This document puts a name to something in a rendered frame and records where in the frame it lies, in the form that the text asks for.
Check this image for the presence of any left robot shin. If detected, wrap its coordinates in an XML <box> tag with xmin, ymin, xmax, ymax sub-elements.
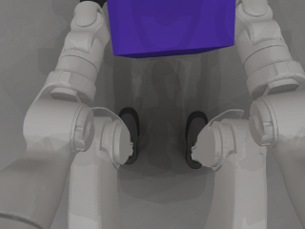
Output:
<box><xmin>91</xmin><ymin>107</ymin><xmax>133</xmax><ymax>162</ymax></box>

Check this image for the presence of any carton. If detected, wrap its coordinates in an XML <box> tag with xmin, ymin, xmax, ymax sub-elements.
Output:
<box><xmin>107</xmin><ymin>0</ymin><xmax>236</xmax><ymax>59</ymax></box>

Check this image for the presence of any robot right forearm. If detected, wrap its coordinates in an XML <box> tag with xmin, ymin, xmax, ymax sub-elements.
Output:
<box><xmin>234</xmin><ymin>0</ymin><xmax>305</xmax><ymax>100</ymax></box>

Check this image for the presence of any robot right upper arm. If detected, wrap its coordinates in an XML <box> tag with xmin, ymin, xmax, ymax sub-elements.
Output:
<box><xmin>248</xmin><ymin>89</ymin><xmax>305</xmax><ymax>229</ymax></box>

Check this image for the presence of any robot left forearm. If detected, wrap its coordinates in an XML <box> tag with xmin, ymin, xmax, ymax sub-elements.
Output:
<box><xmin>23</xmin><ymin>1</ymin><xmax>110</xmax><ymax>141</ymax></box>

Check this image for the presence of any left robot thigh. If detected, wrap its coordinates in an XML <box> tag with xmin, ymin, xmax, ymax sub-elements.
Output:
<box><xmin>68</xmin><ymin>116</ymin><xmax>128</xmax><ymax>229</ymax></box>

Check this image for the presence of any robot left upper arm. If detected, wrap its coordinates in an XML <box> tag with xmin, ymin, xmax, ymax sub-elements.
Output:
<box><xmin>0</xmin><ymin>97</ymin><xmax>95</xmax><ymax>229</ymax></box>

